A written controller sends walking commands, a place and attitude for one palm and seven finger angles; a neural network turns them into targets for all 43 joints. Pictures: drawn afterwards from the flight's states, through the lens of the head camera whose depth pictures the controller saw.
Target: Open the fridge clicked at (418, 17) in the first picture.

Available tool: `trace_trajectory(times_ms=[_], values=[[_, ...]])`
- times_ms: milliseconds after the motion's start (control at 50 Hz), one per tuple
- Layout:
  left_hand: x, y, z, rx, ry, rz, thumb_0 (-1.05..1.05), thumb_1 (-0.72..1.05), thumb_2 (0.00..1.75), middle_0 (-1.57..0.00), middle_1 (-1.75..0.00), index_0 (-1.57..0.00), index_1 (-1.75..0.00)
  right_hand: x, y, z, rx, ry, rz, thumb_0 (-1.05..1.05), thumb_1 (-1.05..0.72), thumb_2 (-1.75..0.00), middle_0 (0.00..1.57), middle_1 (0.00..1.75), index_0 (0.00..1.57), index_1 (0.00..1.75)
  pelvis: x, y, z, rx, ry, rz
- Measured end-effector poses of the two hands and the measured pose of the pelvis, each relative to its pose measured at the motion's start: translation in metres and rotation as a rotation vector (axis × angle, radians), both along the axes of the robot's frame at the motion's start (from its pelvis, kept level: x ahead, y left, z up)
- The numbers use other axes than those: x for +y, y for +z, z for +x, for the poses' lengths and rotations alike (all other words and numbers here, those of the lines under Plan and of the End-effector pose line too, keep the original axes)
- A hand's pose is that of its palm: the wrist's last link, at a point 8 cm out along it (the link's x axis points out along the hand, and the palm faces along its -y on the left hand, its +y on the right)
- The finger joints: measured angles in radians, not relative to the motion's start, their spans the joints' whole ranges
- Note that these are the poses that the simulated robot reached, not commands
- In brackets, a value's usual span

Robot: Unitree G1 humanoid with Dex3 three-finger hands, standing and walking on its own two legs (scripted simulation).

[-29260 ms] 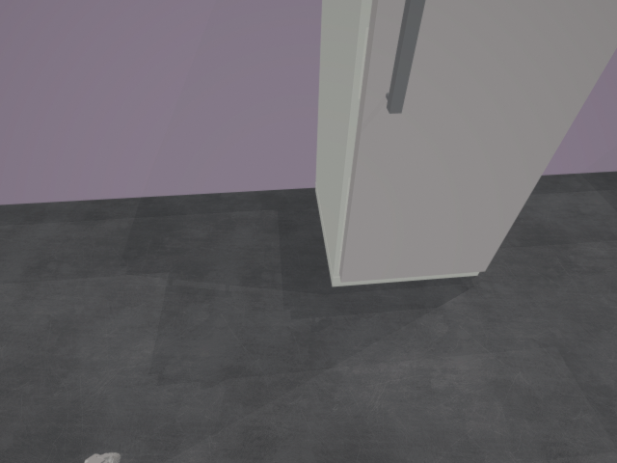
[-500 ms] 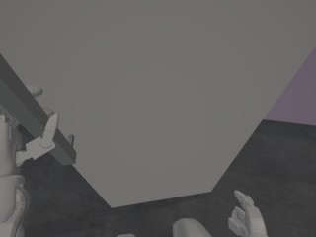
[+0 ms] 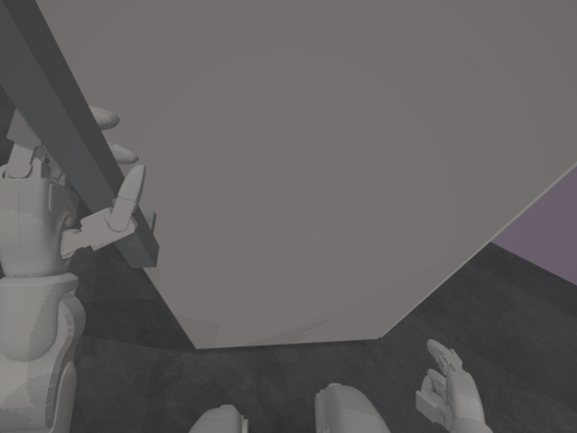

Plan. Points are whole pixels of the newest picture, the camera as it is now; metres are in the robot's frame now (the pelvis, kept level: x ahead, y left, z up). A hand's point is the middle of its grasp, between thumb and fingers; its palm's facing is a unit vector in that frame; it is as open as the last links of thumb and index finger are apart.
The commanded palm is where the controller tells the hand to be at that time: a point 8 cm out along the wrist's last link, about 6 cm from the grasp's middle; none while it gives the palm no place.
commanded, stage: walk backward, drawing the door open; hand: left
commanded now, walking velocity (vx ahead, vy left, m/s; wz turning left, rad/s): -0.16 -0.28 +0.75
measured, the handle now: (79, 110) +0.33 +0.19 +0.27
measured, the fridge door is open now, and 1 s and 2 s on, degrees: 36 66 65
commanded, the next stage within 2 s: stop walking and hold the door back in 0.86 s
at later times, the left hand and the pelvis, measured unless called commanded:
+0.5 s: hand (146, 359) +0.16 +0.12 +0.21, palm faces +0.60 -0.76 -0.24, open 7.0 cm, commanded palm +0.10 +0.14 +0.20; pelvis -0.02 -0.16 +0.01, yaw +22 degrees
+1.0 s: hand out of the picture +0.06 +0.05 +0.21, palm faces +0.86 -0.44 -0.26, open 7.3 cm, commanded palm +0.02 +0.07 +0.20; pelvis +0.00 -0.31 +0.00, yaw +38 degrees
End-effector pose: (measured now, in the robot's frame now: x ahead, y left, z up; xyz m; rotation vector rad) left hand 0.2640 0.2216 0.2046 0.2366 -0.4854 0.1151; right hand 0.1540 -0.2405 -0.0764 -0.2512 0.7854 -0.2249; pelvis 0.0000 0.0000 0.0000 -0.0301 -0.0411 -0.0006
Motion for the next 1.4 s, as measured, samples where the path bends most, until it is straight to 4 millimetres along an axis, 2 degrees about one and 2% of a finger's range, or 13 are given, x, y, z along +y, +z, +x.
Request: trace_trajectory(times_ms=[100, 200, 300, 360, 500, 600, 740, 860, 960, 1100, 1180, 1260, 1400], values=[[-0.009, 0.003, -0.029, 0.053, 0.062, -0.017, -0.12, 0.5, 0.81, -0.46, -1.4, -0.22, -1.38, 0.002, 0.018, 0.0, -0.001, 0.12, 0.041, 0.01, -0.91, -0.9, 0.2, 0.3, 0.2, 0.3, -0.031, 0.019, -0.02, -0.004, 0.071, -0.058], [-0.022, 0.004, -0.06, 0.085, 0.165, -0.026, -0.09, 0.52, 0.83, -0.46, -1.4, -0.22, -1.37, -0.011, 0.019, 0.006, -0.008, 0.21, 0.082, 0.01, -0.91, -0.9, 0.21, 0.3, 0.2, 0.3, -0.069, 0.021, -0.027, 0.013, 0.135, -0.078], [-0.04, 0.004, -0.091, 0.071, 0.341, 0.009, -0.1, 0.54, 0.85, -0.46, -1.4, -0.2, -1.34, -0.039, -0.002, 0.023, -0.034, 0.305, 0.13, 0.01, -0.9, -0.9, 0.21, 0.3, 0.2, 0.3, -0.121, 0.002, -0.025, 0.048, 0.196, -0.016], [-0.052, 0.005, -0.109, 0.076, 0.435, 0.017, -0.11, 0.55, 0.86, -0.45, -1.4, -0.2, -1.33, -0.063, -0.014, 0.033, -0.004, 0.333, 0.115, 0.01, -0.9, -0.9, 0.21, 0.3, 0.2, 0.3, -0.138, 0.0, -0.029, 0.035, 0.241, -0.014], [-0.074, 0.006, -0.149, 0.093, 0.518, 0.004, -0.09, 0.56, 0.85, -0.45, -1.4, -0.22, -1.35, -0.103, -0.001, 0.048, 0.046, 0.371, -0.002, 0.01, -0.91, -0.9, 0.2, 0.3, 0.2, 0.3, -0.165, 0.011, -0.02, 0.039, 0.381, 0.05], [-0.084, 0.002, -0.171, 0.025, 0.511, 0.004, -0.15, 0.52, 0.84, -0.45, -1.4, -0.23, -1.35, -0.105, 0.0, 0.069, -0.015, 0.434, -0.05, 0.01, -0.91, -0.9, 0.2, 0.3, 0.2, 0.29, -0.178, -0.005, -0.023, 0.051, 0.44, 0.023], [-0.106, 0.004, -0.198, 0.064, 0.603, -0.004, -0.12, 0.55, 0.86, -0.45, -1.4, -0.22, -1.34, -0.089, 0.02, 0.071, -0.009, 0.6, 0.039, 0.01, -0.91, -0.9, 0.2, 0.3, 0.2, 0.29, -0.223, 0.017, -0.026, -0.004, 0.547, -0.043], [-0.132, 0.006, -0.223, 0.085, 0.745, -0.02, -0.11, 0.56, 0.86, -0.45, -1.4, -0.24, -1.34, -0.096, 0.021, 0.082, -0.028, 0.712, 0.111, 0.01, -0.91, -0.9, 0.21, 0.3, 0.2, 0.3, -0.266, 0.019, -0.013, -0.01, 0.601, -0.072], [-0.156, 0.006, -0.248, 0.077, 0.893, 0.015, -0.19, 0.52, 0.84, -0.45, -1.4, -0.24, -1.27, -0.121, -0.001, 0.109, -0.053, 0.79, 0.137, 0.01, -0.9, -0.9, 0.21, 0.3, 0.2, 0.3, -0.307, -0.005, 0.004, 0.017, 0.643, -0.019], [-0.179, 0.006, -0.271, 0.076, 0.97, 0.005, -0.19, 0.5, 0.87, -0.45, -1.4, -0.28, -1.27, -0.168, -0.002, 0.13, 0.001, 0.788, -0.017, 0.01, -0.91, -0.9, 0.2, 0.3, 0.2, 0.3, -0.326, 0.004, -0.005, 0.001, 0.742, 0.029], [-0.177, 0.007, -0.271, 0.062, 0.947, -0.004, -0.19, 0.48, 0.89, -0.46, -1.4, -0.3, -1.27, -0.175, 0.009, 0.13, -0.029, 0.82, -0.076, 0.01, -0.91, -0.9, 0.2, 0.3, 0.2, 0.29, -0.334, 0.004, -0.017, 0.01, 0.791, 0.035], [-0.171, 0.006, -0.267, 0.046, 0.9, -0.014, -0.19, 0.46, 0.89, -0.46, -1.4, -0.31, -1.29, -0.168, 0.016, 0.118, -0.083, 0.845, -0.074, 0.01, -0.91, -0.9, 0.2, 0.3, 0.2, 0.29, -0.34, -0.004, -0.04, 0.002, 0.806, 0.03], [-0.171, 0.011, -0.257, 0.097, 0.9, -0.12, -0.09, 0.55, 0.87, -0.45, -1.4, -0.33, -1.34, -0.151, 0.015, 0.057, -0.002, 0.906, 0.063, 0.01, -0.91, -0.9, 0.2, 0.3, 0.2, 0.29, -0.36, 0.014, -0.06, -0.025, 0.828, -0.008]])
